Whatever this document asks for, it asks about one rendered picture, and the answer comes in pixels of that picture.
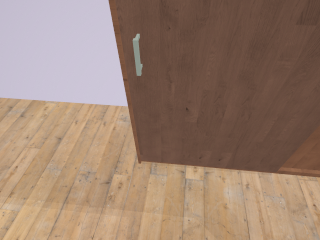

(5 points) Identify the wardrobe door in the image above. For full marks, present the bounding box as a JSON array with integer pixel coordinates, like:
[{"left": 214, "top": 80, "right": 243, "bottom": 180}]
[
  {"left": 282, "top": 125, "right": 320, "bottom": 171},
  {"left": 115, "top": 0, "right": 320, "bottom": 173}
]

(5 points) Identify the handle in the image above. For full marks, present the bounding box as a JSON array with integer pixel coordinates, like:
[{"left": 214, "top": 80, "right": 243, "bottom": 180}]
[{"left": 132, "top": 33, "right": 143, "bottom": 76}]

